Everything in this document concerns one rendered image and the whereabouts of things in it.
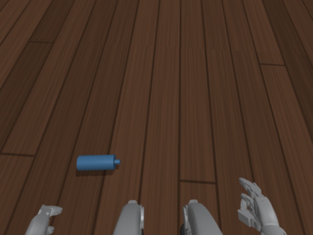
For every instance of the bottle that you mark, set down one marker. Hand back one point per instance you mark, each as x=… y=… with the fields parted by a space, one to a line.
x=97 y=162

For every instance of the left robot hand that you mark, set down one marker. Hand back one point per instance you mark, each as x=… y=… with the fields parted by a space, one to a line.
x=39 y=223

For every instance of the right robot hand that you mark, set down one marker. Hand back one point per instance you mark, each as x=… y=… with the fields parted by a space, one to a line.
x=261 y=212

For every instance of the right robot arm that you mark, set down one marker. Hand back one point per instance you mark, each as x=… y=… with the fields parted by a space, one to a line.
x=272 y=230

